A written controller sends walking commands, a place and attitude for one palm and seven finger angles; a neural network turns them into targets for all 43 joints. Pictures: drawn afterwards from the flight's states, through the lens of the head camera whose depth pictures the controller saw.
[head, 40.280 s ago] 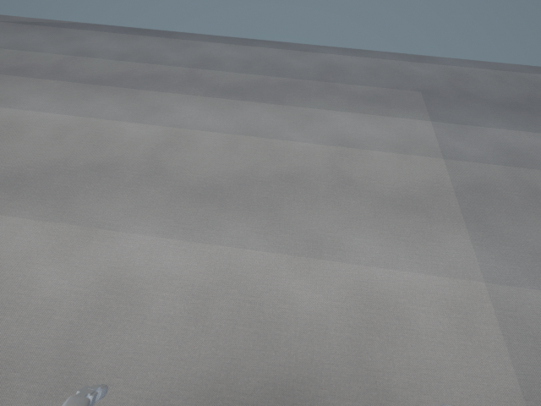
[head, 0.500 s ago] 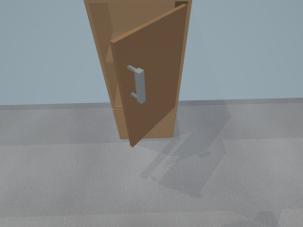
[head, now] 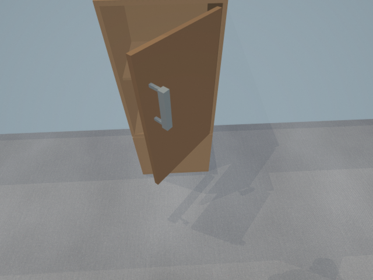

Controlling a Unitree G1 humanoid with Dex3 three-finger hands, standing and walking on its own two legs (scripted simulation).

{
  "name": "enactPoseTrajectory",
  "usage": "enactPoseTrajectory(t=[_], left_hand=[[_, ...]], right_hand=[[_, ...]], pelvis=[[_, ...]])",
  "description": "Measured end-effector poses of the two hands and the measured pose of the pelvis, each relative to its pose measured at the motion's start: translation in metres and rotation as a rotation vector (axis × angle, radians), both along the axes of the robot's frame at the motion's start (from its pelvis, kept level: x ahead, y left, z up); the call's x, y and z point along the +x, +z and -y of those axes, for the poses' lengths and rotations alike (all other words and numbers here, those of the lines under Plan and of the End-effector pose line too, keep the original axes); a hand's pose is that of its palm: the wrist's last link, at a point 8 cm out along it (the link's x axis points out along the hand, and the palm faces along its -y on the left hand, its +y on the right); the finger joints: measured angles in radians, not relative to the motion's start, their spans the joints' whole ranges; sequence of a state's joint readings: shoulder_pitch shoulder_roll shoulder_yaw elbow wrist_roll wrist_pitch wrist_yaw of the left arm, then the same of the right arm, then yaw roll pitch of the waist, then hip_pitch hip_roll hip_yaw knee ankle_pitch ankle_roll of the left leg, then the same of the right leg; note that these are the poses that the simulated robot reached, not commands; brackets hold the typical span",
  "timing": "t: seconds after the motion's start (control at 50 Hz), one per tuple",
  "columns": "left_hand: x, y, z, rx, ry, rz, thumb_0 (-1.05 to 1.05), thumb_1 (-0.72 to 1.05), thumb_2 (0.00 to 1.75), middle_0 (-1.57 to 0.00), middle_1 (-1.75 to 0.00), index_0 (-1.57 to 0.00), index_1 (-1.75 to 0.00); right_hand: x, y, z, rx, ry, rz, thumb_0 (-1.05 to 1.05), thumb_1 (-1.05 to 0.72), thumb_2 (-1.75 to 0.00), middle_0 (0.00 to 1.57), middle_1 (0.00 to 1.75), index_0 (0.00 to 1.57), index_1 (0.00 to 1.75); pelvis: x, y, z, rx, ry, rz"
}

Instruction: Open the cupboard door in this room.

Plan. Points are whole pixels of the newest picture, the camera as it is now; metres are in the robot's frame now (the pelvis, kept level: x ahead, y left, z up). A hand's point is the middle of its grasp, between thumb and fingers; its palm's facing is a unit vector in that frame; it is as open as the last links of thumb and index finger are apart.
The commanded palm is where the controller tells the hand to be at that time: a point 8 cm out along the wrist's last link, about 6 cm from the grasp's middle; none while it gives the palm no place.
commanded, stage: walk to a spot facing it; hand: left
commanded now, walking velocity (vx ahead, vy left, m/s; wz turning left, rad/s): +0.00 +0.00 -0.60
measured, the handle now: (160, 107) +0.56 +0.11 +0.04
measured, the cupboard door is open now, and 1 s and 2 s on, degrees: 48 48 48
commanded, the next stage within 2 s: none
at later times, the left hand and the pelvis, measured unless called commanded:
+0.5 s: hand out of the picture +0.09 +0.16 -0.17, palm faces -0.17 -0.94 -0.30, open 7.4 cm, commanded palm none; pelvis -0.01 -0.04 -0.01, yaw -14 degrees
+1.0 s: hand (141, 269) +0.18 +0.13 -0.17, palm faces -0.45 -0.86 -0.23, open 7.4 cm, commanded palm none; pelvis +0.00 -0.02 -0.01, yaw -31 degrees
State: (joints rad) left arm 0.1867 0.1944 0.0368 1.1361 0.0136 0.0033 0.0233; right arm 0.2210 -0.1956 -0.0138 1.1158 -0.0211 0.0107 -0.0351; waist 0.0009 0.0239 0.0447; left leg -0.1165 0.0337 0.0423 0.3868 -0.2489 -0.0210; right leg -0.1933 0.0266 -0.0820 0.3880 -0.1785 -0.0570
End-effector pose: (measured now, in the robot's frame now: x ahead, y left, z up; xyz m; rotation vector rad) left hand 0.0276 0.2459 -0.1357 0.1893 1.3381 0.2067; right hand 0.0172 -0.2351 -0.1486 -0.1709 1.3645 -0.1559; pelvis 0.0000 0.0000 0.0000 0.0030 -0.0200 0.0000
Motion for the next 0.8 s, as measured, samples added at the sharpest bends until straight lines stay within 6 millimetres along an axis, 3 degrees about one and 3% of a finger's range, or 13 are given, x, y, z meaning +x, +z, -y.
enactPoseTrajectory(t=[0.18,0.36,0.42,0.58,0.7,0.8], left_hand=[[0.012,-0.012,0.001,-0.023,-0.074,-0.039,0.0,0.9,0.9,-0.21,-0.3,-0.2,-0.29],[0.057,-0.002,0.02,0.017,-0.157,0.047,0.01,0.9,0.9,-0.2,-0.3,-0.2,-0.29],[0.065,-0.004,0.029,0.044,-0.188,0.073,0.0,0.9,0.9,-0.2,-0.3,-0.2,-0.29],[0.066,0.005,0.048,0.036,-0.281,0.0,0.0,0.9,0.9,-0.21,-0.3,-0.2,-0.3],[0.079,0.001,0.048,0.008,-0.337,-0.004,0.0,0.9,0.9,-0.21,-0.3,-0.21,-0.3],[0.103,-0.015,0.039,-0.02,-0.381,0.012,0.01,0.9,0.9,-0.21,-0.3,-0.21,-0.3]], right_hand=[[-0.029,-0.005,-0.005,-0.007,-0.116,-0.002,0.0,-0.91,-0.9,0.2,0.3,0.2,0.3],[-0.059,-0.022,0.02,0.009,-0.183,-0.036,0.01,-0.91,-0.9,0.2,0.3,0.2,0.3],[-0.054,-0.028,0.037,0.009,-0.22,-0.025,0.01,-0.91,-0.9,0.2,0.3,0.2,0.3],[-0.007,0.007,0.069,-0.042,-0.279,0.161,0.01,-0.91,-0.9,0.2,0.3,0.2,0.3],[0.017,0.023,0.071,-0.077,-0.311,0.263,0.01,-0.91,-0.9,0.19,0.3,0.2,0.3],[0.013,0.026,0.059,-0.126,-0.339,0.3,0.0,-0.91,-0.9,0.2,0.3,0.2,0.3]], pelvis=[[-0.009,-0.009,-0.003,0.012,-0.087,-0.015],[-0.008,-0.018,0.019,0.023,-0.165,-0.012],[-0.011,-0.022,0.03,0.025,-0.196,-0.014],[-0.014,-0.003,0.037,0.053,-0.303,-0.04],[-0.01,-0.002,0.028,0.044,-0.375,-0.05],[-0.003,-0.012,0.013,0.003,-0.42,-0.07]])
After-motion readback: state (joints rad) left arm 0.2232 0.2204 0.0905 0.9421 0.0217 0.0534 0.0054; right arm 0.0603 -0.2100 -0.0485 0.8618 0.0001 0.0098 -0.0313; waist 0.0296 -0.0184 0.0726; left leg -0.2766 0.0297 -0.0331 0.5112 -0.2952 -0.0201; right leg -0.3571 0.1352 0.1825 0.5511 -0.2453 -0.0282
